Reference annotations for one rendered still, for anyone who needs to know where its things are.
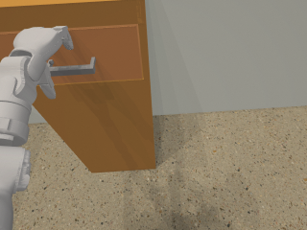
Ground handle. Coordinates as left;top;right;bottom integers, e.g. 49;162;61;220
47;57;96;77

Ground cabinet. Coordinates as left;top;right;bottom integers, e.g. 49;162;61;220
0;0;156;173

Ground robot left hand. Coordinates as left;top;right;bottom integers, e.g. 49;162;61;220
12;26;74;100

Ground left robot upper arm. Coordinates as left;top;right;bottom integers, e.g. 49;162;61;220
0;146;32;230

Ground drawer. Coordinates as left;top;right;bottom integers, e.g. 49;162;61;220
0;24;142;84

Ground robot left forearm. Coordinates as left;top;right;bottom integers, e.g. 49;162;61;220
0;47;46;147

